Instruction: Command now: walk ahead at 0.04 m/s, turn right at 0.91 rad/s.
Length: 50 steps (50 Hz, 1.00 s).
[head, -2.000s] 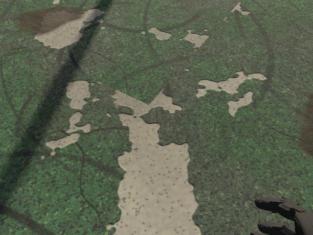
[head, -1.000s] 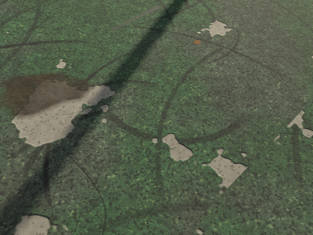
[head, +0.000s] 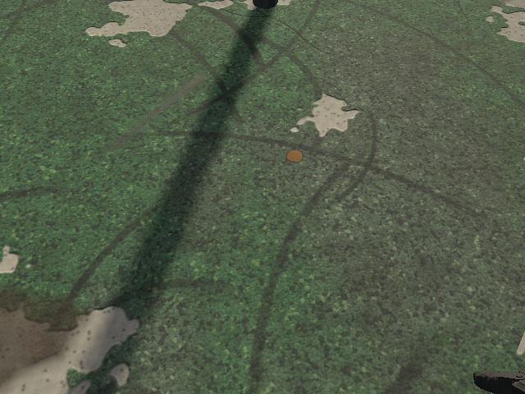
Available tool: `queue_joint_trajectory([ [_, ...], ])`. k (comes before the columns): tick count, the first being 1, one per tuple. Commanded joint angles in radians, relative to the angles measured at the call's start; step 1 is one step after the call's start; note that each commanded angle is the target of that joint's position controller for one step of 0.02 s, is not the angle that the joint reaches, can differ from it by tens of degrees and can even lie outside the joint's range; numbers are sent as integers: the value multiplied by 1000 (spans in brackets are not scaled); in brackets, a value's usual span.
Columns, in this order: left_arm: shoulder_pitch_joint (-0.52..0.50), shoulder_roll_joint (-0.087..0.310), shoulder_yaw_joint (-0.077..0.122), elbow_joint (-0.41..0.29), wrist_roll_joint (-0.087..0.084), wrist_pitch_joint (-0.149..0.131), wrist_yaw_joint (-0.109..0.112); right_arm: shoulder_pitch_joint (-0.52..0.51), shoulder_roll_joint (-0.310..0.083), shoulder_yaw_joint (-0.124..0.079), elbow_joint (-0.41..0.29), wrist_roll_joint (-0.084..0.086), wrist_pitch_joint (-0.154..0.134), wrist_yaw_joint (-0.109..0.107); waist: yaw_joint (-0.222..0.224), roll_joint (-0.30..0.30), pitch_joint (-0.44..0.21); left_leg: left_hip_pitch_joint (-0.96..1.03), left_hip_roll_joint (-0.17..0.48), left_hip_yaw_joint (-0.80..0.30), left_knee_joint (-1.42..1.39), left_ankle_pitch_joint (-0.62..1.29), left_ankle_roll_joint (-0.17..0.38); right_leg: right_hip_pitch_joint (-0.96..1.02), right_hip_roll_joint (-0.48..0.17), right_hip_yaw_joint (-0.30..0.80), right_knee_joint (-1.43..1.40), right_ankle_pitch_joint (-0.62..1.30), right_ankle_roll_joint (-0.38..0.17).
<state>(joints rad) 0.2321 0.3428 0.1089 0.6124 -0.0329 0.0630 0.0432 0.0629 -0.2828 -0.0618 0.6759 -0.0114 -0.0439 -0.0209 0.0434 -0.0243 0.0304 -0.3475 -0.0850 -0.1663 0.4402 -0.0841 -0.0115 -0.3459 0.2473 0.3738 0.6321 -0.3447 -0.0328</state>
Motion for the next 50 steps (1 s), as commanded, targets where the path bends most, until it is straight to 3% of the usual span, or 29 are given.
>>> queue_joint_trajectory([
  [1, 85, 155, 30, -80, 7, -21, -18, -2, -145, -47, -87, -38, -1, -3, 9, 246, -178, 284, 478, -407, -127, 235, 272, -240, -119, -110, 420, -281, 75],
  [2, 81, 193, 43, -58, 6, -16, -21, -36, -104, -37, -99, -23, 2, -8, 6, 177, -134, 252, 418, -293, -114, 160, 245, -257, -156, -137, 485, -199, 98],
  [3, 90, 180, 43, -36, 7, -4, -16, -55, -85, -30, -106, -12, 12, -14, 7, 128, -105, 227, 354, -200, -106, 79, 204, -269, -176, -159, 538, -137, 112],
  [4, 101, 159, 38, -31, 9, 5, -14, -60, -88, -27, -110, -4, 21, -21, 3, 114, -85, 204, 326, -146, -110, 60, 190, -288, -185, -189, 609, -90, 123],
  [7, 50, 100, 14, -64, -1, 5, -20, -27, -98, -23, -99, -17, 35, -30, -28, 151, -53, 195, 288, -9, -145, 118, 210, -335, -246, -298, 623, -17, 150],
  [11, -29, 75, 1, -104, 3, -4, -27, 43, -133, -38, -73, -21, 45, -31, -77, 168, -91, 310, 343, 51, -154, 178, 251, -364, -326, -329, 503, 4, 178],
  [16, -54, 51, -8, -108, 11, 0, -43, 23, -173, -58, -60, -11, 44, -10, -71, 169, -108, 276, 382, 172, -156, 169, 242, -226, -353, -382, 314, 38, 144],
  [20, -71, 60, 2, -113, 8, 22, -63, 28, -195, -74, -42, 19, 34, 14, -61, 184, -114, 281, 423, 239, -103, 207, 201, -99, -333, -436, 128, 17, 85],
  [22, -42, 66, 14, -106, 5, 32, -73, 22, -193, -79, -33, 38, 30, 20, -28, 174, -125, 273, 430, 278, -21, 191, 148, 3, -311, -457, -33, 71, 38],
  [23, 9, 80, 27, -85, 7, 33, -68, 43, -170, -76, -17, 46, 30, 23, -3, 139, -133, 214, 399, 322, 71, 136, 92, 114, -282, -452, -139, 161, 1],
  [24, 98, 165, 60, -60, 7, 29, -50, 95, -127, -66, -2, 32, 29, 29, 18, -29, -139, 29, 314, 387, 283, -47, 10, 315, -334, -306, -231, 440, -64],
  [25, 107, 317, 87, -79, 9, 21, -32, 78, -71, -43, -71, -20, 26, 34, -32, -376, -123, -360, 159, 400, 604, -593, -90, 490, -577, 95, -191, 856, -230],
  [26, 80, 269, 73, -112, 53, -17, -45, -22, -104, -49, -97, -28, 23, 20, 42, -245, -235, -425, 113, 164, 761, -603, -89, 429, -625, 190, -237, 718, -339],
  [27, 56, 232, 59, -98, 55, -42, -52, -73, -138, -57, -106, -3, 25, 11, 36, -155, -198, -433, 123, 117, 790, -513, -59, 394, -575, 103, -269, 591, -300],
  [28, 11, 209, 53, -89, 32, -52, -44, -66, -133, -59, -101, 6, 24, 0, 0, -114, -147, -444, 130, 96, 755, -416, -39, 349, -521, 52, -278, 492, -246],
  [29, -38, 172, 39, -97, 10, -48, -35, -40, -148, -63, -86, -3, 26, -11, -27, -86, -126, -436, 139, 84, 720, -353, -36, 315, -497, 21, -274, 465, -210],
  [30, -84, 159, 30, -110, 9, -42, -25, -17, -153, -66, -79, -10, 26, -14, -54, -97, -123, -380, 127, 81, 699, -303, -40, 253, -470, -8, -271, 490, -196],
  [32, -100, 154, 25, -117, 22, -35, -14, 17, -138, -63, -62, -9, 23, -7, -68, -98, -152, -310, 86, 85, 655, -239, -54, 213, -431, -25, -260, 520, -188],
  [36, -80, 175, 32, -105, 12, -29, -2, -11, -99, -45, -63, 4, 22, 1, -50, -105, -151, -253, 29, 63, 439, -202, -73, 197, -390, 31, -232, 436, -171],
  [41, -94, 181, 36, -112, 11, -18, -8, -24, -113, -46, -69, 12, 13, 15, -35, -156, -140, -143, -5, 30, 265, -215, -62, 152, -366, 158, -202, 384, -156],
  [43, -114, 166, 29, -116, 13, -16, -11, 17, -128, -50, -58, 13, 7, 22, -40, -181, -163, -73, 11, 38, 188, -210, -48, 168, -364, 173, -164, 437, -143],
  [45, -132, 139, 16, -114, 6, -14, -12, 61, -128, -54, -45, 10, 1, 28, -63, -173, -165, 72, 37, 68, 8, -61, -21, 129, -327, 163, -114, 395, -109],
  [46, -88, 103, 4, -104, 11, -15, -12, 60, -151, -59, -51, -1, 1, 25, -47, -104, -173, 168, 126, 5, -51, 32, 14, 75, -281, 123, -50, 226, -69],
  [47, 10, 43, -16, -89, 32, -17, -14, 17, -206, -63, -79, -17, 10, 19, 21, 161, -182, 253, 329, -213, -89, 228, 108, -30, -139, -33, 162, -175, -8],
  [48, -21, 112, 4, -110, 25, -28, -9, 57, -222, -69, -64, -39, 12, 21, 2, 314, -118, 213, 460, -451, -143, 240, 280, -195, -83, -129, 364, -356, 45],
  [49, -14, 185, 25, -83, 28, -33, -4, 41, -180, -57, -75, -22, 9, 21, -5, 214, -96, 183, 463, -417, -137, 148, 306, -218, -146, -131, 513, -292, 73],
  [50, -36, 190, 30, -63, 24, -29, -4, 23, -141, -46, -77, -10, 12, 15, -12, 153, -78, 159, 397, -305, -124, 78, 266, -213, -159, -143, 559, -218, 88],
])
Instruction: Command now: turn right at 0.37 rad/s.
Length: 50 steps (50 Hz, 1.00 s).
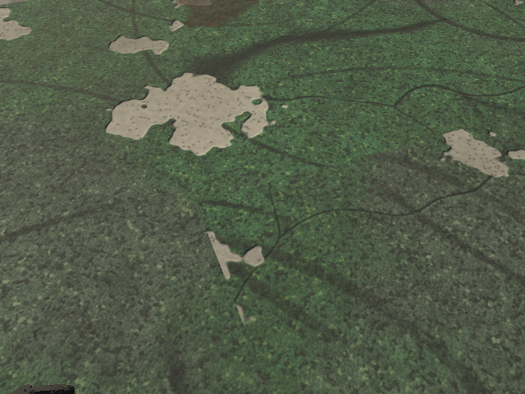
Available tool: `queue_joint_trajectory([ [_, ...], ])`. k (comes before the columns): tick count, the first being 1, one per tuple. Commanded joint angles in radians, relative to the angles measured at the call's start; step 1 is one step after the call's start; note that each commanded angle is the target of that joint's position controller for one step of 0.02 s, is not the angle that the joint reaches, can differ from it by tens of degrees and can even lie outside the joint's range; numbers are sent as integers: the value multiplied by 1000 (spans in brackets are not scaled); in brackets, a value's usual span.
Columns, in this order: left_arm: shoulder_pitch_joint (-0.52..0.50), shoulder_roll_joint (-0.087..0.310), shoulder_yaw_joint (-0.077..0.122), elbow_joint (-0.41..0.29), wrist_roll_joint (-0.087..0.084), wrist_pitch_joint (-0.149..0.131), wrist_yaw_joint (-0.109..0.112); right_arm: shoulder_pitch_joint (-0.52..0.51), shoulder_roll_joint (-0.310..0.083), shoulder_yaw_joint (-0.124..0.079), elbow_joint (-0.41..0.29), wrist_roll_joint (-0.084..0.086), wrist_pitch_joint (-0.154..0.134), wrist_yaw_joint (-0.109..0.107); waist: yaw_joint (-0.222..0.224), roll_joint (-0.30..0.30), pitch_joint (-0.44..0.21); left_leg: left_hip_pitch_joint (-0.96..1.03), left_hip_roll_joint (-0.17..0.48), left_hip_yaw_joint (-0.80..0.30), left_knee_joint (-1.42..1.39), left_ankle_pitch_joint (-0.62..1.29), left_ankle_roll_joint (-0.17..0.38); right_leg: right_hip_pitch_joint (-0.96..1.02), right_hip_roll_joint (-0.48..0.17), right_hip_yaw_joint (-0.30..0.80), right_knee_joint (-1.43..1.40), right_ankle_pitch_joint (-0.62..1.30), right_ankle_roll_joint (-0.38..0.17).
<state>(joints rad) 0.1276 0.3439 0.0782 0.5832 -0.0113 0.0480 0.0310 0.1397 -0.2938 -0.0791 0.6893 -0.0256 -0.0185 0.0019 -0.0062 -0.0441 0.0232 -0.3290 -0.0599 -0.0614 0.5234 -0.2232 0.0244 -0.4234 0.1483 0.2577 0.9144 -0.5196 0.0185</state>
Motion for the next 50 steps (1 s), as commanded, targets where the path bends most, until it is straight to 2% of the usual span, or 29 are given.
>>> queue_joint_trajectory([
  [1, 60, 140, 48, -15, 5, -5, 13, -57, -103, -15, -91, 14, -10, -10, 29, 141, -64, 126, 306, -343, -205, 154, 193, -113, -60, -26, 285, -8, 55],
  [3, 66, 31, 10, -5, 20, -4, 5, -74, -43, 19, -73, 18, -7, -8, 43, 146, -60, 84, 229, -263, -220, 104, 161, -23, -91, -50, 160, 51, 77],
  [4, 59, 0, -4, -8, 27, -9, -2, -83, -45, 20, -69, 22, -1, -4, 47, 185, -53, 85, 186, -220, -226, 94, 143, 15, -119, -130, 19, 61, 87],
  [5, 24, -9, -9, -15, 27, -17, -4, -68, -82, 6, -71, 29, 10, -5, 23, 226, -41, 94, 161, -215, -216, 129, 143, 48, -117, -179, -103, 47, 93],
  [7, -17, 27, 4, -17, 9, -30, -1, 22, -187, -31, -64, 36, 30, -8, -28, 263, -51, 170, 182, -291, -183, 194, 169, 61, -81, -201, -230, 24, 92],
  [8, -8, 43, 11, -8, -2, -36, -1, 41, -202, -38, -67, 40, 35, -10, -31, 261, -69, 207, 201, -342, -177, 213, 180, 66, -72, -188, -286, 58, 84],
  [10, 33, 48, 17, 17, -9, -47, -1, 26, -201, -42, -79, 59, 39, -16, -5, 248, -86, 229, 209, -407, -165, 244, 177, 110, -63, -174, -431, 152, 54],
  [12, 99, 63, 28, 52, -7, -59, -5, 2, -179, -41, -89, 78, 45, -28, 31, 224, -121, 132, 175, -398, -130, 229, 125, 290, -93, -171, -592, 312, 9],
  [13, 140, 100, 39, 60, 5, -60, -3, 6, -147, -33, -95, 74, 44, -33, 39, 168, -158, 9, 138, -351, -57, 132, 75, 432, -198, -117, -583, 373, -33],
  [14, 128, 183, 60, 72, 32, -51, -1, -9, -92, -19, -130, 67, 36, -29, 11, -116, -108, -207, 16, -158, 106, -89, 7, 455, -372, 60, -581, 518, -147],
  [15, 73, 143, 52, 51, 59, -52, -4, 21, -130, -31, -124, 60, 30, -26, 16, -206, -97, -283, -9, -50, 311, -364, -42, 421, -522, 160, -598, 707, -261],
  [16, 31, 82, 31, 30, 59, -57, 0, 51, -181, -51, -105, 53, 31, -21, 5, -133, -89, -296, 38, -49, 496, -373, -71, 398, -538, 117, -588, 814, -281],
  [17, -13, 49, 21, 21, 47, -60, 7, 81, -178, -58, -83, 56, 42, -18, -21, -92, -87, -297, 53, -41, 574, -331, -88, 392, -486, 29, -568, 826, -246],
  [19, -39, 42, 18, 26, 14, -63, 15, 81, -130, -46, -81, 53, 65, -13, -16, -92, -49, -364, 90, -19, 612, -217, -124, 416, -423, -95, -548, 859, -204],
  [24, 31, 99, 38, 48, 25, -38, 19, -34, -75, -11, -163, 59, 69, 24, 57, -106, -48, -316, 129, 79, 415, -130, -134, 436, -423, -219, -557, 831, -221],
  [26, 20, 134, 50, 48, 17, -38, 8, -36, -85, -12, -183, 55, 71, 35, 52, -107, -54, -233, 129, 112, 325, -120, -110, 401, -443, -259, -551, 837, -213],
  [29, 7, 155, 61, 53, -12, -55, -17, -10, -119, -28, -192, 54, 90, 40, 30, -116, -59, -120, 105, 158, 199, -98, -63, 372, -462, -312, -490, 841, -175],
  [31, -10, 139, 61, 61, -30, -68, -27, 79, -143, -50, -172, 52, 101, 33, -32, -87, -92, 60, 58, 177, 36, -3, -9, 313, -431, -388, -326, 860, -111],
  [32, 39, 107, 53, 79, -24, -77, -34, 188, -200, -77, -145, 47, 98, 14, -79, 23, -144, 279, 49, 102, -64, 202, 50, 175, -366, -438, -124, 757, -39],
  [33, 35, 11, 22, 23, 40, -83, -36, 229, -351, -108, -161, 51, 89, -10, -49, 365, -170, 520, 317, -318, -58, 747, 194, -192, -219, -452, 206, -42, 60],
  [34, -24, 40, 19, -6, 49, -86, -29, 197, -343, -93, -197, 8, 55, 6, -80, 340, -312, 495, 454, -591, -134, 619, 390, -295, -121, -210, 387, -203, 72],
  [35, -72, 91, 30, -4, 21, -83, -24, 161, -283, -76, -194, 13, 32, 16, -89, 207, -252, 437, 422, -489, -166, 500, 360, -309, -158, -154, 410, -145, 54],
  [36, -84, 92, 30, -8, 12, -84, -18, 121, -250, -68, -179, 35, 22, 9, -55, 166, -168, 365, 355, -415, -177, 375, 300, -310, -173, -147, 351, -57, 34],
  [37, -70, 94, 32, 7, 21, -81, -7, 68, -225, -60, -184, 53, 26, 0, -24, 114, -123, 308, 304, -367, -182, 296, 248, -299, -191, -144, 277, 19, 30],
  [38, -60, 106, 37, 10, 28, -77, -1, 13, -217, -53, -196, 56, 34, -11, 4, 125, -102, 234, 269, -330, -185, 292, 223, -246, -189, -142, 211, 78, 35],
  [40, -25, 84, 31, 32, 28, -75, -8, -15, -220, -52, -209, 39, 44, -27, 24, 137, -121, 172, 228, -302, -182, 341, 214, -165, -144, -156, 155, 148, 54],
  [44, -6, 53, 15, 56, 19, -67, -10, -4, -221, -52, -199, 42, 52, -42, 13, 149, -146, 155, 205, -311, -156, 267, 198, -110, -115, -153, -15, 212, 82],
  [48, -10, 55, 9, 56, 13, -62, -18, -4, -194, -33, -186, 26, 59, -37, -11, 198, -136, 96, 207, -324, -130, 205, 185, -26, -136, -173, -98, 230, 78],
  [50, 8, 47, -1, 60, 3, -73, -34, 48, -159, -13, -160, 28, 52, -24, -44, 217, -158, 83, 210, -345, -183, -249, 187, 28, -154, -220, -141, 229, 52],
])
Over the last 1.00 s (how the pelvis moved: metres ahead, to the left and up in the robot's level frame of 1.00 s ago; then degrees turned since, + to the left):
0.07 -0.03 0.00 -55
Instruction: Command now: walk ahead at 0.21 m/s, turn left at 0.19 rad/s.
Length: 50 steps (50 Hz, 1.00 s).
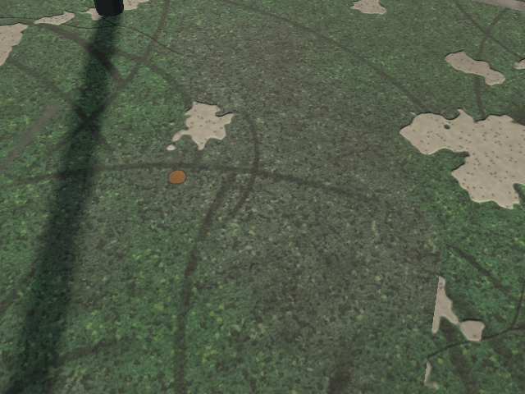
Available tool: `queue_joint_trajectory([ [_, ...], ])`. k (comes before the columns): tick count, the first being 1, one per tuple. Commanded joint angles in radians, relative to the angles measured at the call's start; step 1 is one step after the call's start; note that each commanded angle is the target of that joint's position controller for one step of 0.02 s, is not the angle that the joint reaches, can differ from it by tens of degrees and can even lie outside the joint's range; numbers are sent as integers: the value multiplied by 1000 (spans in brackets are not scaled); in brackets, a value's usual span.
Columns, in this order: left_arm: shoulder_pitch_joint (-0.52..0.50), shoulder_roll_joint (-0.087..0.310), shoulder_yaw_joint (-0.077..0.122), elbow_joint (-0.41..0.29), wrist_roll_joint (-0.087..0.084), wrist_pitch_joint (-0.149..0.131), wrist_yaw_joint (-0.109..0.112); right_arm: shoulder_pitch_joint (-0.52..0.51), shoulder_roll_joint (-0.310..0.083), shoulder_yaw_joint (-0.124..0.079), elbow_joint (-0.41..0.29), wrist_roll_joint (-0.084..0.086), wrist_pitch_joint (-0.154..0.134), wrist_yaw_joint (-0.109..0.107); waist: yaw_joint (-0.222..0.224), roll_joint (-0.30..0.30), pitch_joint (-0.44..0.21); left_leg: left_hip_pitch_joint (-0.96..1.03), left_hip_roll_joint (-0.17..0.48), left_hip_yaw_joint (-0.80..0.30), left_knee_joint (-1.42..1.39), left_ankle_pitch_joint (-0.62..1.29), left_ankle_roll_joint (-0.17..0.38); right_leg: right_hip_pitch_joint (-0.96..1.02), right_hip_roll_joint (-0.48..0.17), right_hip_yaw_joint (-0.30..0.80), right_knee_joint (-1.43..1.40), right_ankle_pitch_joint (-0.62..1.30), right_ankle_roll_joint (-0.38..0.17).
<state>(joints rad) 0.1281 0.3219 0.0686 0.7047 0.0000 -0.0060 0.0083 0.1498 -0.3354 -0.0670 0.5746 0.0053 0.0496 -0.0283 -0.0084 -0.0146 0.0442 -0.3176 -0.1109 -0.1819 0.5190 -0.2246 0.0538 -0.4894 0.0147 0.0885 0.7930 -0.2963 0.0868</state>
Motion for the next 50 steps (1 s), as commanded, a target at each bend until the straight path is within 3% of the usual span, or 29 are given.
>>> queue_joint_trajectory([
  [1, 1, 70, 6, -68, -19, -28, -19, 54, -133, -22, -33, -4, -26, 17, -52, 217, -137, 42, 277, -256, -215, -408, 164, 99, -23, -75, -30, -25, -35],
  [3, 1, 85, 6, -73, -39, -49, -27, 56, -147, -19, -16, -10, -50, 28, -46, 223, -45, 16, 314, -280, -245, -516, 170, 83, -33, -92, -81, -84, -93],
  [5, 92, 77, 3, -39, -41, -72, -34, 24, -139, -13, -8, -1, -69, 29, 9, 196, -20, -18, 312, -219, -221, -517, 149, 182, -31, -126, -196, -58, -151],
  [7, 298, 78, 7, 47, -35, -89, -38, -41, -73, 4, -25, -3, -85, 22, 88, 73, -6, -137, 219, -50, 21, -437, 88, 363, -49, -33, -317, -122, -199],
  [8, 413, 120, 11, 72, -26, -99, -40, -89, -7, 22, -59, -10, -103, 21, 106, -142, -3, -283, 105, 124, 414, -299, 10, 438, -217, 308, -476, -313, -273],
  [9, 377, 214, 33, 38, -1, -111, -60, -96, -36, 15, -125, 32, -137, 25, 68, -285, 92, -595, 26, 118, 560, -324, -10, 506, -344, 803, -686, -584, -423],
  [10, 337, 176, 28, 20, -2, -119, -61, -121, -86, 3, -108, 57, -166, 27, 72, -167, 142, -665, 92, 51, 611, -243, 4, 513, -374, 814, -696, -612, -429],
  [11, 339, 130, 16, 12, -3, -119, -55, -149, -86, 2, -104, 48, -183, 33, 80, -115, 128, -666, 113, 45, 603, -140, 5, 546, -328, 703, -662, -472, -398],
  [13, 386, 92, 4, 19, -20, -101, -39, -187, -59, 3, -99, -2, -200, 43, 98, -58, 75, -621, 124, 71, 512, -51, -19, 593, -247, 540, -638, -286, -356],
  [16, 417, 37, -17, 32, -30, -68, -4, -224, -22, 2, -94, 4, -198, 60, 100, -116, 58, -507, 102, 110, 334, 42, -72, 538, -180, 401, -639, -85, -324],
  [20, 419, 65, -10, 44, -34, -49, 26, -322, 32, 14, -106, 11, -205, 74, 121, -136, 63, -289, 39, 156, 102, 159, -114, 348, -129, 324, -615, 35, -302],
  [23, 409, 76, -2, 53, -50, -48, 29, -331, -1, -1, -113, 30, -208, 74, 103, -174, 49, -98, 36, 136, 9, 175, -123, 283, -137, 356, -587, 110, -281],
  [25, 363, 94, 7, 41, -52, -48, 26, -248, -64, -29, -105, 43, -209, 60, 35, -200, 2, 59, 39, 137, -20, 121, -99, 284, -148, 370, -496, 371, -247],
  [26, 326, 101, 10, 24, -43, -48, 22, -118, -105, -50, -78, 46, -206, 44, -41, -189, -77, 226, 52, 141, -38, 95, -73, 259, -112, 335, -346, 535, -212],
  [27, 271, 99, 9, -11, -19, -49, 15, 112, -146, -69, -34, 49, -196, 25, -158, -150, -240, 535, 142, 80, 13, 48, -30, 130, -67, 293, -81, 539, -177],
  [28, 321, -37, -23, -44, 11, -59, 13, 337, -205, -78, 2, 27, -176, 11, -183, 93, -468, 900, 380, -231, 4, -299, 50, -103, 28, 211, 277, 91, -154],
  [29, 421, -68, -48, -82, -68, -73, 14, 322, -220, -70, 23, 2, -176, 33, -100, 511, -548, 946, 568, -756, -222, -642, 167, -312, 36, 138, 541, -250, -137],
  [30, 338, 26, -26, -60, -92, -69, 19, 232, -110, -49, 1, 2, -169, 28, -118, 371, -315, 787, 523, -668, -265, -683, 142, -423, -46, 96, 624, -157, -134],
  [32, 179, 44, -20, -73, -48, -65, 6, 197, -64, -37, 44, -11, -154, 16, -107, 92, -101, 517, 453, -329, -258, -297, 113, -383, -121, 34, 597, -53, -141],
  [33, 138, 27, -16, -89, -34, -57, -1, 169, -35, -27, 62, -28, -153, 17, -78, 78, -38, 410, 415, -225, -280, -184, 107, -349, -150, 33, 561, -31, -145],
  [34, 132, 1, -19, -104, -45, -43, -12, 141, -12, -19, 80, -31, -155, 18, -44, 111, 3, 335, 405, -148, -303, -123, 102, -326, -177, 36, 548, -30, -145],
  [36, 102, -40, -31, -137, -56, -14, -20, 100, 17, -13, 104, -6, -161, 26, -11, 115, 58, 251, 403, -20, -345, -20, 92, -353, -209, 23, 531, -47, -140],
  [40, 49, -6, -38, -181, -37, -11, -43, 8, -68, -31, 112, -6, -173, 22, 46, 70, 114, 142, 364, 231, -428, 142, 70, -313, -215, -11, 351, 189, -110],
  [43, -80, 16, -37, -202, -26, -26, -68, 80, -134, -45, 138, -2, -171, 22, -5, -24, 139, 181, 318, 374, -446, 284, 32, -187, -150, -135, 101, 348, -148],
  [45, -90, 58, -18, -210, -33, -32, -77, 122, -203, -55, 149, -4, -161, 24, 14, 28, 84, 284, 329, 407, -343, 794, 17, -59, -52, -229, 33, 320, -188],
  [47, 81, 133, 21, -185, -51, -24, -75, 134, -266, -67, 146, 0, -137, 22, 135, 123, -46, 346, 362, 410, -36, 1261, 20, 166, 37, -265, 43, 168, -239],
  [48, 315, 193, 59, -124, -49, -13, -65, 110, -262, -63, 132, 2, -133, 20, 256, 114, -162, 234, 361, 392, 228, 1290, 19, 482, 67, -242, -16, 174, -286],
  [49, 459, 224, 77, -56, -54, 2, -41, 144, -177, -32, 150, 0, -144, 20, 291, -37, -179, -32, 263, 367, 614, 597, -24, 790, 7, -89, -95, 216, -319],
  [50, 342, 303, 66, -92, -33, -14, -35, 351, 6, 31, 110, -12, -171, 36, 57, -388, -317, -360, 107, 253, 1041, -341, -40, 1005, -245, 462, -218, 16, -460],
])
Over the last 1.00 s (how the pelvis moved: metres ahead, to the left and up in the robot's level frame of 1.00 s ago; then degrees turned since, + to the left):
0.03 0.05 0.00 41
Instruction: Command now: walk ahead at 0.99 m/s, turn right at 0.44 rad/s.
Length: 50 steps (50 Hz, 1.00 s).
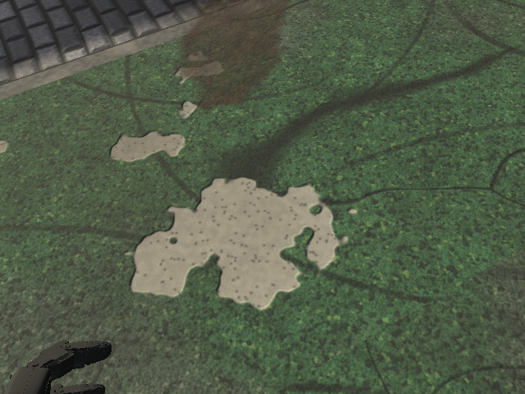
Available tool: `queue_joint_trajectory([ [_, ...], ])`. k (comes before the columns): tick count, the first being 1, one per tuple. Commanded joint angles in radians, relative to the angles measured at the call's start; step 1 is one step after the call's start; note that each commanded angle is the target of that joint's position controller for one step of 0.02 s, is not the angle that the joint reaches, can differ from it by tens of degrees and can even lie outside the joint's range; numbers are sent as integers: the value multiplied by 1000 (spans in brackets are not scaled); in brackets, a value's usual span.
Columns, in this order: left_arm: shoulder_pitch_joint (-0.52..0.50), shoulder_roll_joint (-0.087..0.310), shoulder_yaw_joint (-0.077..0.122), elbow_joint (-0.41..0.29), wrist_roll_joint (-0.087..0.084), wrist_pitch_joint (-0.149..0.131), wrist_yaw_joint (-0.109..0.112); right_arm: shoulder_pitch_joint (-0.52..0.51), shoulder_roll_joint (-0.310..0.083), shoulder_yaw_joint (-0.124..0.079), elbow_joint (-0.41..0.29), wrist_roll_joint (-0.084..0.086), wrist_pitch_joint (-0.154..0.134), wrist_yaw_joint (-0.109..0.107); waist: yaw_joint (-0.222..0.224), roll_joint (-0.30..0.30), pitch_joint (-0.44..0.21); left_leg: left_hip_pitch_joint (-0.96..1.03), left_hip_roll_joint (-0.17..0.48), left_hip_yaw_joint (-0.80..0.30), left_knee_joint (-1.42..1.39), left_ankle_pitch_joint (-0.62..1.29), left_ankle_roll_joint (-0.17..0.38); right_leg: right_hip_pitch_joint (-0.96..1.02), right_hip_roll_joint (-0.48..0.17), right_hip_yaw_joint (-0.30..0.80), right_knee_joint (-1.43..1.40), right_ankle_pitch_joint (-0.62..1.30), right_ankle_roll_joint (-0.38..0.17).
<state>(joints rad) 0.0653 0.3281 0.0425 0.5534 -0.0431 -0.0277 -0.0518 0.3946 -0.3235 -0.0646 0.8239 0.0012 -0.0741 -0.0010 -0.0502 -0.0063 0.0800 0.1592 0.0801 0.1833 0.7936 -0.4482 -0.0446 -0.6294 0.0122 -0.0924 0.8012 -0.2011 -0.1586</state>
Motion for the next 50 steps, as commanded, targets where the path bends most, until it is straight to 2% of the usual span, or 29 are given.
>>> queue_joint_trajectory([
  [1, 432, 205, 78, 30, 28, -7, 18, 52, -124, 18, -131, 46, -79, 18, 186, -222, -543, -884, -68, -310, 797, -25, 90, 1144, -350, 938, -476, -498, -247],
  [2, 417, 182, 71, 45, 40, -27, 14, -116, -162, 7, -165, 88, -82, 9, 214, -78, -332, -930, -47, -296, 772, 39, 102, 959, -346, 893, -565, -537, -189],
  [3, 350, 178, 64, 69, 42, -50, 10, -173, -123, 20, -186, 87, -78, -2, 153, 46, -177, -924, 1, -295, 682, 92, 107, 758, -336, 790, -584, -436, -151],
  [4, 271, 130, 49, 71, 57, -69, 10, -162, -99, 26, -166, 66, -62, -8, 101, 73, -129, -864, 49, -311, 627, 144, 109, 612, -311, 663, -565, -330, -123],
  [5, 219, 88, 36, 68, 76, -82, 12, -97, -99, 20, -136, 64, -35, -2, 50, 33, -90, -794, 85, -328, 596, 200, 105, 491, -277, 542, -566, -256, -102],
  [8, 202, 29, 24, 107, 60, -107, 14, -68, -58, 16, -88, 60, 27, 1, 21, -14, -9, -775, 108, -341, 485, 288, 79, 360, -207, 269, -629, -77, -23],
  [10, 224, 47, 33, 126, 67, -117, 25, -142, -29, 25, -105, 51, 31, 4, 47, -15, 37, -843, 92, -337, 376, 422, 62, 370, -179, 139, -674, 73, 20],
  [13, 244, 28, 25, 137, 68, -125, 47, -248, -33, 23, -126, 43, 9, 20, 84, 6, 69, -842, 32, -232, 143, 642, 58, 415, -100, -46, -708, 236, 89],
  [16, 282, 65, 27, 158, 65, -122, 67, -315, 4, 35, -145, 34, -15, 54, 105, 24, 93, -804, -14, -144, -63, 768, 82, 516, -123, -112, -715, 455, 139],
  [18, 354, 88, 29, 188, 57, -96, 89, -372, 11, 36, -181, 11, -31, 84, 119, 0, 86, -758, -97, -61, -183, 758, 102, 615, -146, -117, -612, 816, 158],
  [20, 365, 141, 40, 200, 50, -63, 113, -293, -17, 22, -181, 9, -32, 97, 62, -71, -5, -647, -186, -16, -222, 676, 116, 715, -183, -105, -444, 1153, 168],
  [21, 337, 163, 46, 197, 56, -50, 120, -158, -63, 2, -149, 15, -20, 91, -14, -102, -80, -522, -206, -39, -208, 622, 130, 733, -196, -84, -308, 1232, 168],
  [22, 270, 177, 51, 181, 65, -41, 115, 32, -121, -24, -102, 22, -4, 73, -123, -121, -153, -354, -184, -110, -202, 621, 160, 697, -197, -69, -104, 1217, 162],
  [23, 195, 150, 46, 168, 47, -42, 99, 162, -143, -30, -65, 13, 13, 45, -210, -29, -182, -205, -109, -213, -350, 783, 184, 621, -108, -95, 226, 854, 171],
  [24, 424, -55, -7, 135, 65, -52, 70, 112, -219, -26, -76, -48, -1, 29, -1, 409, -324, 281, 177, -597, -118, 1295, 378, 90, 76, 27, 763, -471, 247],
  [25, 520, 34, -15, 184, 11, -79, 45, 63, -160, -21, -118, -62, -8, 28, -41, 190, -665, 372, 326, -906, -247, 1141, 523, 82, 105, 333, 908, -428, 208],
  [26, 419, 129, 12, 181, -13, -75, 38, -20, -140, -19, -155, -47, 3, 33, -54, 10, -564, 189, 286, -775, -334, 917, 466, 107, 40, 330, 819, -370, 174],
  [27, 308, 119, 13, 128, -5, -67, 48, -122, -115, -9, -156, -5, 4, 41, 13, -106, -334, -64, 230, -678, -417, 684, 406, 78, -16, 242, 679, -326, 170],
  [28, 254, 106, 16, 133, 12, -50, 63, -180, -80, 7, -156, 7, -2, 42, 41, -135, -187, -270, 197, -602, -458, 667, 368, 82, -52, 204, 591, -304, 181],
  [30, 310, 87, 18, 152, 29, -5, 82, -216, -79, 9, -144, -17, -8, 47, 90, -43, -126, -515, 117, -480, -512, 731, 339, 233, -96, 193, 488, -250, 206],
  [34, 314, 41, 7, 157, 46, 7, 111, -222, -63, 14, -101, -24, -18, 38, 90, 29, -209, -470, 81, -321, -483, 1040, 338, 226, -119, 181, 288, -148, 248],
  [37, 251, 30, 3, 156, 45, 8, 114, -246, -57, 18, -83, -19, 13, 22, 68, 53, -237, -414, 45, -263, -470, 906, 293, 232, -126, 168, 96, -12, 258],
  [42, 162, 41, 7, 149, 39, 9, 103, -246, -41, 28, -43, -26, 45, 17, 26, 117, -172, -418, 72, -323, -472, 540, 280, 291, -102, 156, -146, 22, 247],
  [44, 192, 34, 8, 162, 53, -1, 97, -262, -21, 39, -30, -12, 48, 19, 63, 100, -162, -436, 52, -330, -409, 458, 231, 400, -75, 134, -340, 128, 212],
  [45, 193, 62, 12, 160, 67, -7, 96, -228, 2, 47, -21, -13, 42, 19, 54, 60, -159, -459, 15, -329, -374, 390, 177, 462, -120, 189, -384, 289, 187],
  [46, 175, 126, 24, 149, 69, -6, 100, -160, 3, 46, -12, -30, 35, 21, -6, -51, -159, -494, -64, -282, -314, 257, 131, 498, -194, 257, -355, 456, 145],
  [47, 148, 109, 23, 161, 65, 1, 98, -115, 25, 50, 2, -28, 33, 20, -39, -158, -172, -481, -109, -230, -317, 147, 98, 465, -207, 269, -350, 349, 93],
  [48, 136, 51, 15, 164, 61, 2, 89, -168, 11, 51, 1, -28, 43, 17, -8, -140, -160, -427, -102, -222, -331, 178, 81, 401, -168, 254, -367, 160, 101],
  [50, 139, 31, 9, 168, 66, -1, 80, -242, -21, 41, 2, -16, 69, 6, 29, -77, -115, -443, -90, -236, -331, 224, 90, 381, -109, 204, -362, 97, 145],
])
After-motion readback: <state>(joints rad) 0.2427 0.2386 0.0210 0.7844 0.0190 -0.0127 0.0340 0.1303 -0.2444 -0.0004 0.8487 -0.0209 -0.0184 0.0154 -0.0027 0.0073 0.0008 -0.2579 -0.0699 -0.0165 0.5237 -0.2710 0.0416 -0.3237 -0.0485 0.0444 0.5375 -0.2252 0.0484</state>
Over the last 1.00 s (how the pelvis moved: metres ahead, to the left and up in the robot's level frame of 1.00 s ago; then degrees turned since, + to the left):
0.57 -0.25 -0.05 -46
